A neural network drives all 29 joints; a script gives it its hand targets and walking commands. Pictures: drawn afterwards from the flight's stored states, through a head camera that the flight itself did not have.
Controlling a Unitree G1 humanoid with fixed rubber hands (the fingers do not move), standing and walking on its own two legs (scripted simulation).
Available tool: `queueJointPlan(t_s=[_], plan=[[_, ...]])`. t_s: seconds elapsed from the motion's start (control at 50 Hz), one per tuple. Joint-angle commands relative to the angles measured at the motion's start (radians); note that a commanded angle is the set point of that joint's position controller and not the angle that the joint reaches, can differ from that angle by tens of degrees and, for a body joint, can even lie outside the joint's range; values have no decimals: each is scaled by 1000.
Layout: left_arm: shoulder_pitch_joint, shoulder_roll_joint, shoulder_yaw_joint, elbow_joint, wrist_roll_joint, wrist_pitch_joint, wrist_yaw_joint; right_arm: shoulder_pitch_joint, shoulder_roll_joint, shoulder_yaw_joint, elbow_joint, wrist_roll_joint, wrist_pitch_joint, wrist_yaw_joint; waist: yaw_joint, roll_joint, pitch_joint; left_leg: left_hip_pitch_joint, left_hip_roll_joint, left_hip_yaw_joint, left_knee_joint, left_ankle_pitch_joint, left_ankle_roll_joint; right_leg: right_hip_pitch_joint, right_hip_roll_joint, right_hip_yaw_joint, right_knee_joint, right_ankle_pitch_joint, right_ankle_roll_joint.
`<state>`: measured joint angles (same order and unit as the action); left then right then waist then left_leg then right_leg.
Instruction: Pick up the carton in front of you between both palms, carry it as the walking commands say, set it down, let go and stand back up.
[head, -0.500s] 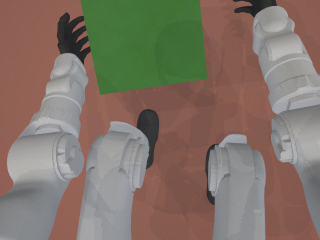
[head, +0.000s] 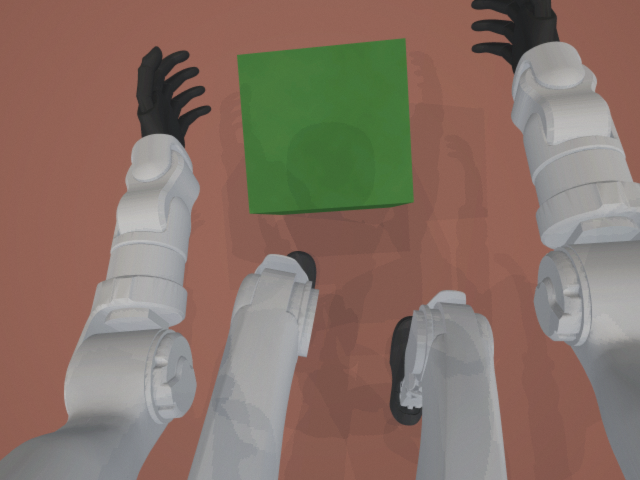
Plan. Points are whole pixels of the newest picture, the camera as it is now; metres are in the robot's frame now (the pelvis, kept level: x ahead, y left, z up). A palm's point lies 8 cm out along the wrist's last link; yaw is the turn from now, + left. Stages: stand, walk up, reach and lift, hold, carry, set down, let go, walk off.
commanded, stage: set down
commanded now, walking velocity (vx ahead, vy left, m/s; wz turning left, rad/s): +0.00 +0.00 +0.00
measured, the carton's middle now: (329, 146) +0.48 +0.10 -0.33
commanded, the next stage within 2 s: let go in 0.60 s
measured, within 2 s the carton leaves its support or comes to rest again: neither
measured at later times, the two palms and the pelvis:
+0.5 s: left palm (58, 83) +0.44 +0.26 +0.02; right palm out of the picture +0.57 -0.11 +0.03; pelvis +0.03 +0.00 +0.13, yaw +0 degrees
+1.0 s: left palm out of the picture +0.36 +0.26 +0.16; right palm out of the picture +0.45 -0.16 +0.15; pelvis +0.08 +0.02 +0.25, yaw -1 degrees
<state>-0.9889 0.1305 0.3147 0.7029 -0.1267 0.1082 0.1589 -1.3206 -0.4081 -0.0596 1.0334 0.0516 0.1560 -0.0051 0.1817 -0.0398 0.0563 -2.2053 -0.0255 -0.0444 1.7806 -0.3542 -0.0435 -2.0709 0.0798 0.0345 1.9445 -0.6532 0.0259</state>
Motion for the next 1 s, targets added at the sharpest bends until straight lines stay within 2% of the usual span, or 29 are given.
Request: queueJointPlan(t_s=[0.0,0.14,0.26,0.56,0.6,0.7,0.8,0.9,0.98], plan=[[-126,67,8,-127,20,-7,0,-217,-98,-35,-86,-15,-22,20,36,-47,-1022,892,-16,129,-124,209,-41,222,15,-81,-298,86,-39],[-46,65,31,-221,38,14,-6,-180,-97,-44,-181,-32,-7,39,43,-103,-1153,965,-27,147,-229,305,-42,405,24,-88,-412,194,-23],[7,50,34,-258,37,29,-17,-146,-77,-50,-243,-49,10,53,34,-136,-1181,1016,-33,151,-331,353,-40,544,26,-84,-516,263,-11],[107,1,55,-230,96,16,-44,-17,-42,-96,-176,-95,-9,82,31,-103,-1070,1228,-25,124,-607,433,-34,702,26,-53,-798,350,-9],[122,-7,54,-224,108,10,-52,7,-34,-109,-167,-105,-17,83,23,-98,-1050,1252,-22,120,-642,438,-32,722,24,-48,-836,361,-9],[255,-8,35,-236,152,-9,-97,183,17,-149,-210,-141,-32,57,0,-78,-1095,1390,-21,122,-718,514,-24,854,28,-39,-928,459,-2],[453,40,-2,-308,193,-24,-167,427,125,-173,-372,-170,-48,-6,-18,-51,-1087,1541,-25,116,-804,551,-1,1026,25,-33,-1035,539,6],[611,95,-82,-323,188,-42,-231,606,192,-151,-523,-162,-74,-67,-34,-29,-893,1659,-20,88,-898,464,23,1105,10,-34,-1158,446,12],[763,114,-147,-311,162,-63,-255,772,201,-129,-555,-151,-102,-75,-49,-8,-727,1775,-7,56,-978,401,28,1147,-2,-40,-1233,358,7]])
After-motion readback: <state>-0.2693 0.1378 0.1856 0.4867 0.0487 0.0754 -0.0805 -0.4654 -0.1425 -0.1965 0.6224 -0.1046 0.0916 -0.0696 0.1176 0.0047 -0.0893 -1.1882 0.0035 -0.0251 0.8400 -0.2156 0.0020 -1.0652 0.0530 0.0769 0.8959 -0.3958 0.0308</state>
